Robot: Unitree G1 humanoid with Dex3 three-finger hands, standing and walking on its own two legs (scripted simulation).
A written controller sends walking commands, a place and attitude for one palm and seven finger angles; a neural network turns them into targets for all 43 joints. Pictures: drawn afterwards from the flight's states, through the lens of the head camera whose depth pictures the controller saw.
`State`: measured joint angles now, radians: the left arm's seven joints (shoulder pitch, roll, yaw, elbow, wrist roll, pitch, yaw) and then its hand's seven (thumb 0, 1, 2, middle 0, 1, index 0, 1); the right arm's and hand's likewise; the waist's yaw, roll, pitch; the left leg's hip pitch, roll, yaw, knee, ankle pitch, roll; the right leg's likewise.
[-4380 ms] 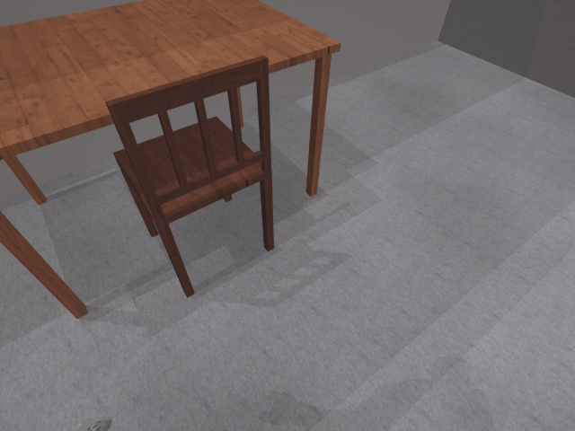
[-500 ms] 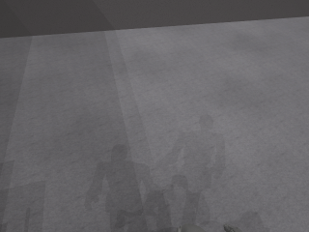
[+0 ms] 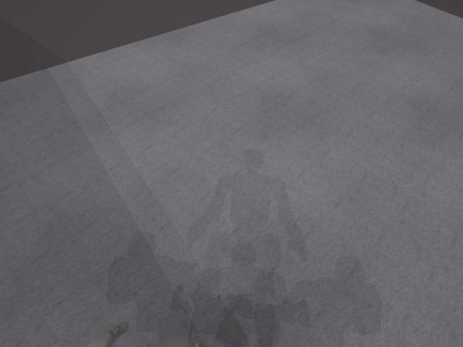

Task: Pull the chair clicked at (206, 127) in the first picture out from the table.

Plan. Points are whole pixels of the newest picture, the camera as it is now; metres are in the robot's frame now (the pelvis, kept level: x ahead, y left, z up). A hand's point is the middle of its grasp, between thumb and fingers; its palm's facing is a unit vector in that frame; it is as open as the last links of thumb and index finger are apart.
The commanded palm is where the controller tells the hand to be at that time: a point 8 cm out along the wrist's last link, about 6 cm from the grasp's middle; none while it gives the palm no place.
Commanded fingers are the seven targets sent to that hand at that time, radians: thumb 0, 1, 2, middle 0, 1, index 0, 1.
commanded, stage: walk to a spot facing it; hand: left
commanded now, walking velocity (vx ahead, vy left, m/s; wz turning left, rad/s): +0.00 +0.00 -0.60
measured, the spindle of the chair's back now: out of the picture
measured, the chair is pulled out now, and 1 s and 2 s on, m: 0.00 0.00 0.00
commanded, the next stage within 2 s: turn to face it in 1.64 s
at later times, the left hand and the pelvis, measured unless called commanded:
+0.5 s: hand out of the picture +0.12 +0.22 -0.16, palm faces -0.28 -0.94 -0.19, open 7.4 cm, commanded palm none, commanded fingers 0.00 0.90 0.90 -0.20 -0.30 -0.20 -0.30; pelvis -0.01 +0.05 +0.01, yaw -19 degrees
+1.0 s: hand (163, 346) +0.14 +0.14 -0.15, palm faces -0.49 -0.85 -0.22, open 7.4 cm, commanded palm none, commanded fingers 0.00 0.90 0.90 -0.20 -0.30 -0.20 -0.30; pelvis +0.00 +0.00 +0.01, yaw -34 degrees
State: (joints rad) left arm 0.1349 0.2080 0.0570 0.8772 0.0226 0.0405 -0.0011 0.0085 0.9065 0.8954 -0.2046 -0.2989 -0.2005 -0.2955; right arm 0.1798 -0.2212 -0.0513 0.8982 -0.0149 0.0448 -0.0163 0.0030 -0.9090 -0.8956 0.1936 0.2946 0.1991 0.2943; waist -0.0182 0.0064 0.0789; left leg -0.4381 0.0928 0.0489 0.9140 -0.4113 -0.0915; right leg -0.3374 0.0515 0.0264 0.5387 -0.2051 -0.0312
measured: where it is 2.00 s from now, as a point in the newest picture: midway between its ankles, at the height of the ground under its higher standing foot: outside the picture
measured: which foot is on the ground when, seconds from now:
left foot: up 0.00-0.06, down 0.08-0.64, up 0.66-1.00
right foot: down 0.00-0.10, up 0.12-0.62, down 0.64-1.00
